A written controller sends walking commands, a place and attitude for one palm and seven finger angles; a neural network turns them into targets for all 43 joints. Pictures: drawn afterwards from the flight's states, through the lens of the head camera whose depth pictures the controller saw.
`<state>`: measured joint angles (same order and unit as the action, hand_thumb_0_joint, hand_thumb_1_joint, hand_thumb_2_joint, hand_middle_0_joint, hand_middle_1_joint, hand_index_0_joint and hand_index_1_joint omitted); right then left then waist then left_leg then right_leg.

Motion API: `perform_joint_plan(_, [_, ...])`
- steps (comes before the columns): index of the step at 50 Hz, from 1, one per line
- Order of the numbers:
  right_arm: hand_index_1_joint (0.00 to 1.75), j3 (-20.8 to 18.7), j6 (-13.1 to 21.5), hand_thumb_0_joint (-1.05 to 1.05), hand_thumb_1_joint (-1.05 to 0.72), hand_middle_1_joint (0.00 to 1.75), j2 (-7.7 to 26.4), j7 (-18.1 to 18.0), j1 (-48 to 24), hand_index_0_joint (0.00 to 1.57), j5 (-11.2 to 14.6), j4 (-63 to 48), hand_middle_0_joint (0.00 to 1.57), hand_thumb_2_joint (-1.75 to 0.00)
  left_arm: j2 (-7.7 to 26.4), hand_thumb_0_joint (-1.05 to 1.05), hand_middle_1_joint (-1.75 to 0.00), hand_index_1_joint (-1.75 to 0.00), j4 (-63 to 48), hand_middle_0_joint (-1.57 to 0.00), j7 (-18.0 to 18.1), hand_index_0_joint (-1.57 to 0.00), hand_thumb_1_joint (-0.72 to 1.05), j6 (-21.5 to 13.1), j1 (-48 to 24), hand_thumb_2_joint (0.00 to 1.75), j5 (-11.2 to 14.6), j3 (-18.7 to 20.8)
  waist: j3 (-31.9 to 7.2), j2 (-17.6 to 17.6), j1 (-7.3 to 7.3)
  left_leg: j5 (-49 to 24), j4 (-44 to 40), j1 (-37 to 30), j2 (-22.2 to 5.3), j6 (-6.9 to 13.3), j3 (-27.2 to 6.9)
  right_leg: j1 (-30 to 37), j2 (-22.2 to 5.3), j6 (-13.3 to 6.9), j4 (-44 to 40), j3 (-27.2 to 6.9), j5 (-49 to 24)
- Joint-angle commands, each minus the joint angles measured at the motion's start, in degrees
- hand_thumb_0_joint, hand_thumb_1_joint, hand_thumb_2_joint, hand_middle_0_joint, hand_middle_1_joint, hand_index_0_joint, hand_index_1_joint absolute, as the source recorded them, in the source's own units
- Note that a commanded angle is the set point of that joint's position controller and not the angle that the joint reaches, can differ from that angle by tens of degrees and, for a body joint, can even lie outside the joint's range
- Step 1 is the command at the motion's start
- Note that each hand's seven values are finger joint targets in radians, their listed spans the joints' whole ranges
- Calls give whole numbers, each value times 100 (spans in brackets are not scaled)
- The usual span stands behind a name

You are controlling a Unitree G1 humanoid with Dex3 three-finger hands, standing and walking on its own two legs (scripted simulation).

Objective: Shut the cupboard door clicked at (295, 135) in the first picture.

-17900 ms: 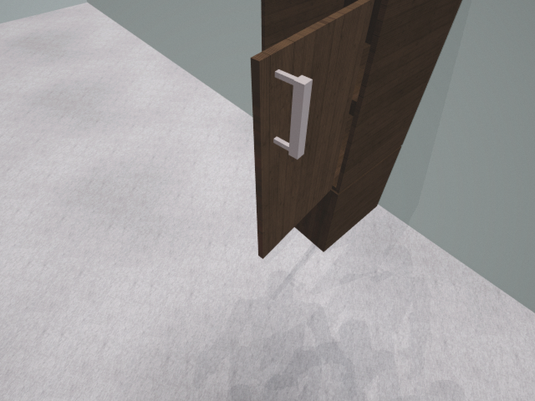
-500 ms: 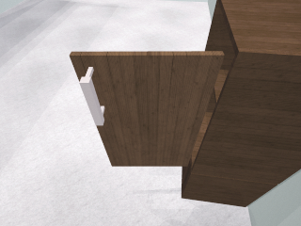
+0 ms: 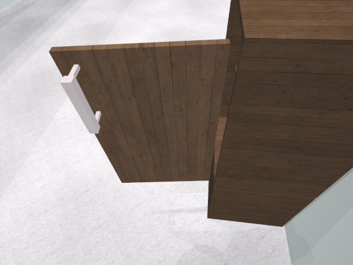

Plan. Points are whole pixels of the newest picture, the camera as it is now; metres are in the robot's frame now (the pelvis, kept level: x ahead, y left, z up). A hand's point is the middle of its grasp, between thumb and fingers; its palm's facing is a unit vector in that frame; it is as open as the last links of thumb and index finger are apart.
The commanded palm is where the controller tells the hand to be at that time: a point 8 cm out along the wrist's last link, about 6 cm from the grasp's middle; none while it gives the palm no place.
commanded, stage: come to a stop and stand still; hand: left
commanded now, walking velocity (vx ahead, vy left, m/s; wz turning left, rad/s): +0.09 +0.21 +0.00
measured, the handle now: (85, 101) +0.43 +0.24 +0.15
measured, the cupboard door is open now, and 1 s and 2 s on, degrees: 98 98 98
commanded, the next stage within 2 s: look again from close up in 1.02 s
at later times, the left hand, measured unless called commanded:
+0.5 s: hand out of the picture -0.03 +0.20 -0.17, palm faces +0.08 -0.98 -0.19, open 7.3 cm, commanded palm none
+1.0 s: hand out of the picture -0.01 +0.21 -0.17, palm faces +0.05 -0.99 -0.16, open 7.3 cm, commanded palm none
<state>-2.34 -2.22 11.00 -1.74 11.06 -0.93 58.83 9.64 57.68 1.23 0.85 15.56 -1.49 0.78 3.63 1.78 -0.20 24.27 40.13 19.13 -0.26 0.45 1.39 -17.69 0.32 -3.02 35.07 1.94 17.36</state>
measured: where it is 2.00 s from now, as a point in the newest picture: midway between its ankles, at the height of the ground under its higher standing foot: outside the picture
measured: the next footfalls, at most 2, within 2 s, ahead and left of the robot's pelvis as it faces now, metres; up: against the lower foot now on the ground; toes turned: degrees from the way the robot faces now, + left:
left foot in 0.36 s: +0.01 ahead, +0.13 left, +0.00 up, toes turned +3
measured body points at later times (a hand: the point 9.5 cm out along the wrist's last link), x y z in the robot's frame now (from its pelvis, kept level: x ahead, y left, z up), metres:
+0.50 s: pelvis -0.02 +0.02 +0.01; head -0.02 +0.03 +0.46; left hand -0.03 +0.26 -0.15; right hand +0.00 -0.20 -0.15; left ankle -0.04 +0.13 -0.73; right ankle +0.02 -0.08 -0.73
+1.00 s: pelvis +0.01 +0.05 +0.01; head +0.02 +0.05 +0.46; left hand -0.01 +0.26 -0.15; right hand -0.01 -0.15 -0.15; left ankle -0.04 +0.13 -0.73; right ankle +0.02 -0.08 -0.73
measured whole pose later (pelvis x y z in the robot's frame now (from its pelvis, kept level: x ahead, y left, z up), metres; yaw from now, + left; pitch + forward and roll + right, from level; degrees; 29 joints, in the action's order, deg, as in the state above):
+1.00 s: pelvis +0.01 +0.05 +0.01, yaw +0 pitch -1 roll +0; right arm 1.2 1.7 5.3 -2.5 18.2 -0.6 65.5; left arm 6.9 64.7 2.0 -0.2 17.3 -0.6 -0.1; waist 2.1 -0.4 -0.5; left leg 16.2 22.4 5.6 2.8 3.4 4.2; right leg -12.0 -2.4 1.2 25.9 1.1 13.1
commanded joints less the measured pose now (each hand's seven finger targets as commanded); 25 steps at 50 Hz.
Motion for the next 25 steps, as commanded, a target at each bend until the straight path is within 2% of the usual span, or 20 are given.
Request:
perform_joint_plan(1, [30, -74, 113, 0, -90, 30, 461, 117, 218, 20, 2, -198, 20, -90, 1001, 0, -30, -30, -357, -20, 82, -20, 90, -246, 25, 90, 17, 185, -83, -965, -22, -146, 934, 346, -54, -4, -251, 151, -1497, -482, -2176, -1977, -151])
perform_joint_plan(2, [30, -53, 119, 0, -90, 30, 375, 132, 290, 20, 5, -167, 20, -90, 929, 0, -30, -30, -336, -20, 73, -20, 90, -269, 121, 90, 24, 166, -151, -933, -38, -225, 930, 453, -44, -59, -205, 403, -1474, -464, -2104, -1862, -472])
perform_joint_plan(5, [30, -27, 110, 0, -90, 30, 307, 145, 250, 20, 5, -185, 20, -90, 892, 0, -30, -30, -251, -20, 70, -20, 90, -260, 426, 90, 11, 200, -288, -827, -198, -142, 763, 570, -66, -170, -111, 889, -1622, -693, -2000, -1818, -912])
perform_joint_plan(8, [30, 2, 116, 0, -90, 30, 281, 161, 210, 20, 1, -245, 20, -90, 980, 0, -30, -30, -228, -20, 77, -20, 90, -251, 559, 90, -21, 262, -241, -743, -276, -98, 405, 561, -49, -190, -26, 1047, -1668, -806, -2049, -1825, -970])
perform_joint_plan(10, [30, 22, 139, 0, -90, 30, 211, 159, 176, 20, 18, -267, 20, -90, 1037, 0, -30, -30, -183, -20, 83, -20, 90, -223, 622, 90, -30, 304, -354, -829, -353, 23, 39, 430, -25, -184, 38, 1190, -1694, -889, -1982, -1785, -1122])
perform_joint_plan(11, [30, 32, 141, 0, -90, 30, 205, 161, 180, 20, 20, -281, 20, -90, 1032, 0, -30, -30, -187, -20, 86, -20, 90, -219, 630, 90, -37, 297, -345, -912, -347, -5, -123, 294, 3, -166, 53, 1093, -1647, -868, -2006, -1754, -1122])
perform_joint_plan(13, [30, 60, 153, 0, -90, 30, 170, 156, 366, 20, 28, -216, 20, -90, 1035, 0, -30, -30, -159, -20, 86, -20, 90, -198, 509, 90, -26, 291, -360, -984, -259, -238, -590, -108, 29, -127, 86, 888, -1492, -762, -2028, -1586, -815])
perform_joint_plan(14, [30, 82, 166, 0, -90, 30, 133, 148, 544, 20, 31, -144, 20, -90, 1025, 0, -30, -30, -148, -20, 85, -20, 90, -179, 409, 90, -12, 284, -410, -940, -172, -498, -972, -489, 44, -106, 117, 642, -1369, -646, -2025, -1428, -379])
perform_joint_plan(16, [30, 120, 210, 0, -90, 30, 53, 127, 880, 20, 36, 42, 20, -90, 907, 0, -30, -30, -160, -20, 84, -20, 90, -130, 174, 90, 33, 259, -229, -773, 8, -1091, -1842, -1398, 57, -57, 183, -182, -1016, -302, -1893, -1074, 439])
perform_joint_plan(17, [30, 121, 230, 0, -90, 30, 112, 108, 1025, 20, 28, 105, 20, -90, 810, 0, -30, -30, -168, -20, 82, -20, 90, -113, 111, 90, 36, 229, -131, -630, 60, -1067, -2019, -1559, -124, -22, 91, -407, -851, -154, -1750, -918, 690])
perform_joint_plan(18, [30, 117, 246, 0, -90, 30, 198, 88, 1061, 20, 0, 125, 20, -90, 649, 0, -30, -30, -160, -20, 77, -20, 90, -97, 128, 90, 47, 192, -49, -266, 36, -920, -2205, -1421, -359, 64, -164, -458, -670, -47, -1538, -798, 705])
perform_joint_plan(19, [30, 121, 257, 0, -90, 30, 301, 69, 1026, 20, -32, 106, 20, -90, 523, 0, -30, -30, -155, -20, 62, -20, 90, -93, 195, 90, 49, 165, 45, 89, -27, -853, -2297, -1016, -662, 180, -466, -260, -474, 34, -1378, -623, 456])
perform_joint_plan(20, [30, 112, 253, 0, -90, 30, 346, 51, 953, 20, -37, 65, 20, -90, 438, 0, -30, -30, -141, -20, 52, -20, 90, -90, 266, 90, 43, 152, 143, 77, -94, -515, -2435, -511, -851, 269, -565, 65, -363, 90, -1285, -452, 294])
perform_joint_plan(21, [30, 137, 277, 0, -90, 30, 317, 55, 717, 20, -29, 94, 20, -90, 440, 0, -30, -30, -32, -20, 44, -20, 90, -66, 230, 90, 41, 126, 241, 699, -148, -84, -2783, -70, -828, 277, -723, 443, -400, 148, -1165, -295, 94])
perform_joint_plan(22, [30, 160, 286, 0, -90, 30, 266, 44, 586, 20, -18, 74, 20, -90, 447, 0, -30, -30, 31, -20, 38, -20, 90, -69, 280, 90, 28, 112, 416, 627, -190, 71, -2908, 203, -805, 288, -804, 639, -397, 158, -1089, -281, -159])
perform_joint_plan(25, [30, 198, 319, 0, -90, 30, 213, 8, 691, 20, 7, 110, 20, -90, 415, 0, -30, -30, 226, -20, 18, -20, 90, -96, 492, 90, 37, 58, 506, 178, -231, -186, -2825, 200, -655, 250, -685, 815, -468, 129, -1238, -362, -443])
